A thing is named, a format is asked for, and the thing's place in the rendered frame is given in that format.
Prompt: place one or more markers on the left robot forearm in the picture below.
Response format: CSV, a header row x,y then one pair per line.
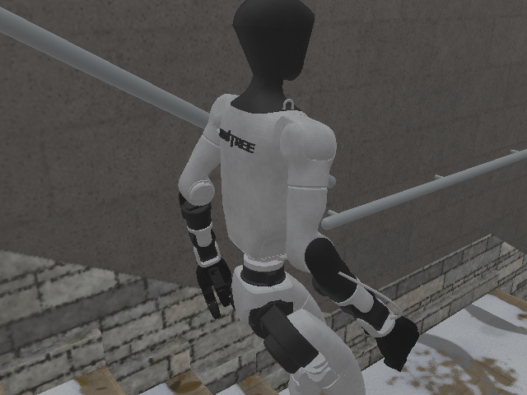
x,y
199,224

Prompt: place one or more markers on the right robot forearm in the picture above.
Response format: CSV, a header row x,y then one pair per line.
x,y
324,264

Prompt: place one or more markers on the left robot hand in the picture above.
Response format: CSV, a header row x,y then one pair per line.
x,y
219,276

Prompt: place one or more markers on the robot left upper arm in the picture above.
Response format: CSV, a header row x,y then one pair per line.
x,y
194,184

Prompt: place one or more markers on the right robot hand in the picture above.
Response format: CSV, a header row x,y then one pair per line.
x,y
396,345

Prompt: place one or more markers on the robot right upper arm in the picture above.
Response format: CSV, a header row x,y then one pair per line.
x,y
308,147

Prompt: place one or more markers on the robot left thigh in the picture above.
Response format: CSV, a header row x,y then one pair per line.
x,y
304,300

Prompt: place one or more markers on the humanoid robot torso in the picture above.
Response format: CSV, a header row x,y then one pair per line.
x,y
254,198

